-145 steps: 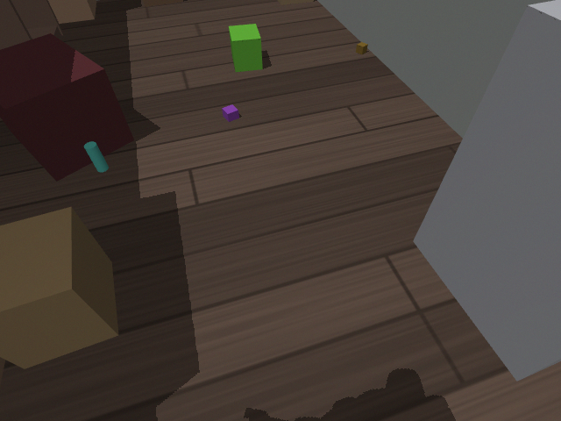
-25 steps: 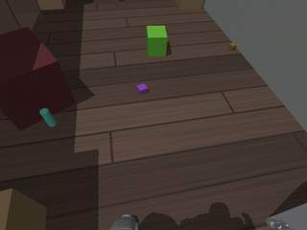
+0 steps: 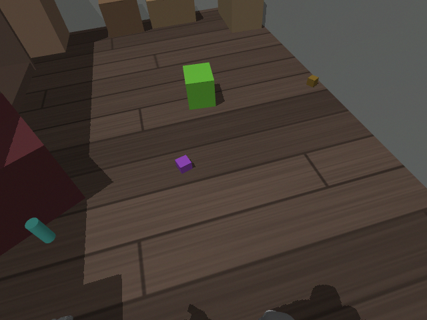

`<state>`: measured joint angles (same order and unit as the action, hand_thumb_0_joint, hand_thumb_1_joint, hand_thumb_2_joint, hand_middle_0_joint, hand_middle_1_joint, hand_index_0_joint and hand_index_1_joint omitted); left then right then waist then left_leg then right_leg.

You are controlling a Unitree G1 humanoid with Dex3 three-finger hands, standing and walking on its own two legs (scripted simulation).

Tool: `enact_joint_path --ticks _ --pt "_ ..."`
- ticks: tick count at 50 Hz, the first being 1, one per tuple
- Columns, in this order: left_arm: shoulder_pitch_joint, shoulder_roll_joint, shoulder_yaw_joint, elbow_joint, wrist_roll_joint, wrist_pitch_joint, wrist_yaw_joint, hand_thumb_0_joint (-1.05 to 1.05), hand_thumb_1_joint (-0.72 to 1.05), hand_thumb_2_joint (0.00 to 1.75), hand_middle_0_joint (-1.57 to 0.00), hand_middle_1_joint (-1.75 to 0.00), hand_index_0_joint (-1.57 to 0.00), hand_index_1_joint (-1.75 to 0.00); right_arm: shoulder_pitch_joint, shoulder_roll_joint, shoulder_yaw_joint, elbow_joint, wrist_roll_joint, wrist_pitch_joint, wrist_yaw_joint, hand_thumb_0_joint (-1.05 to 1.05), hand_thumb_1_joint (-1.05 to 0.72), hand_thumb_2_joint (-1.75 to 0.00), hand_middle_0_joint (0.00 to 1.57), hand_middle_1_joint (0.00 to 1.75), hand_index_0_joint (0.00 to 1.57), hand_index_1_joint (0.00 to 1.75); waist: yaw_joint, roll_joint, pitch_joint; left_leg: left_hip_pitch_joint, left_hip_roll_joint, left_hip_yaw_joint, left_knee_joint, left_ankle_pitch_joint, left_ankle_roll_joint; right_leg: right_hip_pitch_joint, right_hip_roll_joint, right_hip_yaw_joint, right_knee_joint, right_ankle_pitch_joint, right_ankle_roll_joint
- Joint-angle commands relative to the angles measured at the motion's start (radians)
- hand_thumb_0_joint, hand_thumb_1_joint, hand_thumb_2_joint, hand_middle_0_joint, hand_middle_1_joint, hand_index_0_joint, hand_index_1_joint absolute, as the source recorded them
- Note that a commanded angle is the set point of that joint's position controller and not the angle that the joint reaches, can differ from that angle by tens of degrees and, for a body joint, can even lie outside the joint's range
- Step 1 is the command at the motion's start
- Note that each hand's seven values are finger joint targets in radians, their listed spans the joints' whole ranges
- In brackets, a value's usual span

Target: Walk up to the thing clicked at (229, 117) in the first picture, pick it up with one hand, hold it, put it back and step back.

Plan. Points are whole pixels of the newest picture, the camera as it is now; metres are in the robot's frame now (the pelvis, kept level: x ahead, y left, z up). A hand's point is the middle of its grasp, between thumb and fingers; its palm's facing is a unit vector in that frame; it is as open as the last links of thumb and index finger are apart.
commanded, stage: walk up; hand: left
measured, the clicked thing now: (183, 164) +1.08 +0.21 -0.72
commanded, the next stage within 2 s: none
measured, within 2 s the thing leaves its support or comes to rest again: neither
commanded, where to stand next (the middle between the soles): +0.70 +0.02 m, yaw +1 degrees
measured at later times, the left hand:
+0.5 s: hand (91, 298) +0.21 +0.30 -0.15, palm faces +0.01 -0.94 -0.34, open 7.4 cm
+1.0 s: hand (119, 194) +0.46 +0.27 -0.10, palm faces +0.00 -0.91 -0.42, open 7.4 cm
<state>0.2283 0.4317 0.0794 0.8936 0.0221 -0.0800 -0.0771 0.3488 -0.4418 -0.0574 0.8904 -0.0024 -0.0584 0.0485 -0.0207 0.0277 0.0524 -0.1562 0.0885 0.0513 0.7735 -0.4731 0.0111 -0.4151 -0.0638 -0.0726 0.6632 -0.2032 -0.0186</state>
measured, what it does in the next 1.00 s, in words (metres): walks ahead: left foot, then right foot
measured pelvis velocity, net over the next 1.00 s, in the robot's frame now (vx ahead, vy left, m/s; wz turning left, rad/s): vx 0.38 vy -0.01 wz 0.00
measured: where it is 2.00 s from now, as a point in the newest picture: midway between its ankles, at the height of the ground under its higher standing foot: (217, 227)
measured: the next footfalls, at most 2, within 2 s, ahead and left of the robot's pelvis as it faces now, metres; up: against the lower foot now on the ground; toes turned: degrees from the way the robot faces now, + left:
left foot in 0.40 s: +0.33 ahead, +0.13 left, +0.00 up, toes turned +7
right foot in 0.88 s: +0.48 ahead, -0.13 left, +0.00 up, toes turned -4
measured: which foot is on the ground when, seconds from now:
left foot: up 0.00-0.38, down 0.40-0.90, up 0.92-1.00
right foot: down 0.00-0.44, up 0.46-0.86, down 0.88-1.00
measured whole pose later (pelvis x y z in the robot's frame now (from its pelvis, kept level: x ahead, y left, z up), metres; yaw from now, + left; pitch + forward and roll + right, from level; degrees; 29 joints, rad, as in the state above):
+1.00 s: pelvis +0.38 -0.01 +0.01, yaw +0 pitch -3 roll +1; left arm 0.27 0.40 0.05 0.88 0.00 -0.09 -0.04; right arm 0.32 -0.44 -0.04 0.90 0.00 -0.03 0.04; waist 0.00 0.06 0.08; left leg -0.36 0.03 0.01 1.04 -0.43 0.04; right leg -0.31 -0.05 -0.06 0.59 -0.22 -0.02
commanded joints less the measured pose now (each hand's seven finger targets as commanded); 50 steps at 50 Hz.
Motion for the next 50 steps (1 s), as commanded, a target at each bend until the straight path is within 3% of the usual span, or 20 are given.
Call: enact_joint_path --ticks 1,5,9,15,19,20,21,22,24,26,28,32,36,40,42,43,44,45,46,50 --pt "0.165 0.332 0.080 -0.049 -0.031 -0.027 0.039 0.00 0.90 0.90 -0.20 -0.30 -0.20 -0.30 -0.064 -0.212 -0.051 -0.093 0.011 -0.027 -0.025 0.00 -0.90 -0.90 0.20 0.30 0.20 0.30 0.113 -0.141 -0.048 -0.517 -0.034 -0.153 0.447 0.047 0.025 0.410 -0.347 0.598 -0.419 -0.232 -0.202" --pt "0.058 0.240 0.048 -0.078 -0.026 -0.032 0.043 0.00 0.90 0.90 -0.20 -0.30 -0.20 -0.30 0.010 -0.187 -0.054 -0.031 0.004 -0.016 0.000 0.00 -0.90 -0.90 0.20 0.30 0.20 0.30 0.037 -0.197 -0.007 -0.403 0.002 -0.102 0.287 0.186 0.016 0.246 -0.196 0.251 -0.427 -0.043 -0.160" --pt "0.081 0.239 0.054 -0.098 -0.021 -0.039 0.044 0.00 0.90 0.90 -0.20 -0.30 -0.20 -0.30 -0.062 -0.164 -0.054 -0.055 -0.012 -0.006 0.017 0.00 -0.90 -0.90 0.20 0.30 0.20 0.30 0.051 -0.166 0.012 -0.427 0.006 -0.070 0.095 0.238 -0.017 0.265 -0.198 0.165 -0.444 -0.005 -0.189" --pt "0.101 0.250 0.051 -0.115 -0.015 -0.033 0.042 0.00 0.90 0.90 -0.20 -0.30 -0.20 -0.30 -0.180 -0.135 -0.052 -0.098 -0.017 -0.018 0.032 0.00 -0.90 -0.90 0.20 0.30 0.20 0.30 0.074 -0.136 0.005 -0.289 0.003 -0.008 -0.148 0.347 0.003 0.246 -0.198 0.102 -0.377 0.054 -0.178" --pt "0.090 0.248 0.038 -0.121 -0.014 -0.021 0.045 0.00 0.90 0.90 -0.20 -0.30 -0.20 -0.30 -0.075 -0.162 -0.069 -0.068 -0.018 -0.028 0.024 0.00 -0.90 -0.90 0.20 0.30 0.20 0.30 0.002 -0.044 -0.021 -0.024 -0.062 0.047 -0.234 0.286 0.038 0.146 -0.162 0.056 -0.168 0.124 -0.144" --pt "0.124 0.202 0.018 -0.123 -0.013 -0.019 0.046 0.00 0.90 0.90 -0.20 -0.30 -0.20 -0.30 0.033 -0.206 -0.086 -0.035 -0.024 -0.036 0.013 0.00 -0.90 -0.90 0.20 0.30 0.20 0.30 -0.049 0.069 -0.089 0.159 -0.058 0.003 -0.264 0.198 0.076 0.064 -0.102 0.006 0.070 0.200 -0.115" --pt "0.163 0.127 -0.003 -0.138 -0.027 -0.016 0.046 0.00 0.90 0.90 -0.20 -0.30 -0.20 -0.30 0.130 -0.305 -0.117 -0.040 -0.039 -0.041 -0.002 0.00 -0.90 -0.90 0.20 0.30 0.20 0.30 -0.087 0.304 -0.161 0.316 0.186 -0.391 -0.373 0.039 0.165 -0.156 0.005 -0.051 0.397 0.008 -0.045" --pt "0.168 0.190 0.020 -0.121 -0.033 -0.007 0.059 0.00 0.90 0.90 -0.20 -0.30 -0.20 -0.30 0.126 -0.343 -0.124 -0.071 -0.008 -0.042 -0.006 0.00 -0.90 -0.90 0.20 0.30 0.20 0.30 -0.083 0.252 -0.183 0.326 0.352 -0.737 -0.521 -0.040 0.266 -0.261 0.089 0.044 0.518 -0.342 -0.036" --pt "0.130 0.233 0.013 -0.094 -0.024 0.001 0.060 0.00 0.90 0.90 -0.20 -0.30 -0.20 -0.30 0.030 -0.281 -0.105 -0.088 0.013 -0.035 -0.014 0.00 -0.90 -0.90 0.20 0.30 0.20 0.30 -0.035 0.049 -0.084 0.152 0.293 -0.504 -0.508 0.054 0.230 -0.237 0.005 0.175 0.568 -0.226 -0.035" --pt "0.170 0.221 0.015 -0.055 -0.030 0.005 0.052 0.00 0.90 0.90 -0.20 -0.30 -0.20 -0.30 -0.040 -0.228 -0.081 -0.102 0.013 -0.040 -0.020 0.00 -0.90 -0.90 0.20 0.30 0.20 0.30 0.008 0.084 -0.012 0.024 0.218 -0.304 -0.525 0.137 0.180 -0.188 -0.039 0.155 0.465 -0.158 -0.024" --pt "0.193 0.202 0.018 -0.037 -0.022 0.012 0.037 0.00 0.90 0.90 -0.20 -0.30 -0.20 -0.30 -0.058 -0.215 -0.074 -0.110 0.005 -0.046 -0.017 0.00 -0.90 -0.90 0.20 0.30 0.20 0.30 0.014 0.117 -0.011 -0.034 0.180 -0.205 -0.534 0.210 0.181 -0.123 -0.042 0.119 0.384 -0.112 0.002" --pt "0.105 0.178 0.023 -0.056 -0.008 0.017 0.017 0.00 0.90 0.90 -0.20 -0.30 -0.20 -0.30 -0.045 -0.233 -0.081 -0.120 -0.004 -0.051 -0.012 0.00 -0.90 -0.90 0.20 0.30 0.20 0.30 -0.001 0.122 0.040 -0.074 0.187 -0.165 -0.581 0.111 0.225 -0.134 -0.071 0.076 0.213 -0.063 0.029" --pt "0.050 0.168 0.029 -0.064 -0.009 0.014 0.004 0.00 0.90 0.90 -0.20 -0.30 -0.20 -0.30 -0.059 -0.251 -0.084 -0.130 0.001 -0.050 -0.007 0.00 -0.90 -0.90 0.20 0.30 0.20 0.30 0.003 0.128 0.051 -0.105 0.184 -0.154 -0.580 -0.002 0.202 -0.069 -0.068 0.058 0.047 0.042 0.015" --pt "0.024 0.167 0.031 -0.053 -0.009 -0.002 0.006 0.00 0.90 0.90 -0.20 -0.30 -0.20 -0.30 -0.064 -0.241 -0.078 -0.135 0.000 -0.037 -0.005 0.00 -0.90 -0.90 0.20 0.30 0.20 0.30 0.008 0.070 0.016 -0.115 0.167 -0.120 -0.475 0.083 0.183 0.072 -0.015 0.021 -0.069 0.046 0.001" --pt "0.106 0.179 0.038 -0.033 -0.005 -0.013 0.018 0.00 0.90 0.90 -0.20 -0.30 -0.20 -0.30 -0.079 -0.223 -0.068 -0.137 -0.005 -0.028 -0.008 0.00 -0.90 -0.90 0.20 0.30 0.20 0.30 0.062 0.021 -0.025 -0.123 0.136 -0.083 -0.316 0.167 0.149 0.216 0.019 0.000 -0.136 0.018 -0.008" --pt "0.183 0.211 0.053 -0.007 -0.003 -0.026 0.032 0.00 0.90 0.90 -0.20 -0.30 -0.20 -0.30 -0.029 -0.172 -0.048 -0.134 -0.007 -0.025 -0.010 0.00 -0.90 -0.90 0.20 0.30 0.20 0.30 0.092 -0.095 -0.087 -0.182 0.087 -0.043 -0.114 0.238 0.124 0.376 0.012 0.053 -0.180 -0.054 -0.022" --pt "0.258 0.294 0.077 -0.007 0.003 -0.037 0.046 0.00 0.90 0.90 -0.20 -0.30 -0.20 -0.30 0.015 -0.095 -0.021 -0.150 -0.002 -0.029 -0.009 0.00 -0.90 -0.90 0.20 0.30 0.20 0.30 0.112 -0.334 -0.139 -0.313 -0.015 0.047 0.192 0.138 0.073 0.479 -0.193 0.356 -0.309 -0.206 -0.082" --pt "0.254 0.357 0.083 -0.020 -0.011 -0.037 0.050 0.00 0.90 0.90 -0.20 -0.30 -0.20 -0.30 -0.013 -0.139 -0.029 -0.146 -0.001 -0.022 -0.013 0.00 -0.90 -0.90 0.20 0.30 0.20 0.30 0.120 -0.324 -0.082 -0.528 -0.120 0.014 0.316 -0.051 0.031 0.512 -0.361 0.712 -0.441 -0.258 -0.199" --pt "0.213 0.339 0.073 -0.038 -0.025 -0.032 0.050 0.00 0.90 0.90 -0.20 -0.30 -0.20 -0.30 -0.054 -0.204 -0.047 -0.126 -0.012 -0.012 -0.024 0.00 -0.90 -0.90 0.20 0.30 0.20 0.30 0.107 -0.185 -0.031 -0.538 -0.043 -0.081 0.377 -0.045 0.027 0.423 -0.390 0.704 -0.413 -0.221 -0.256" --pt "0.101 0.252 0.046 -0.073 -0.029 -0.027 0.059 0.00 0.90 0.90 -0.20 -0.30 -0.20 -0.30 0.011 -0.184 -0.050 -0.065 0.005 -0.001 -0.008 0.00 -0.90 -0.90 0.20 0.30 0.20 0.30 0.039 -0.204 -0.012 -0.418 -0.005 -0.105 0.255 0.120 0.020 0.284 -0.215 0.307 -0.399 -0.033 -0.178"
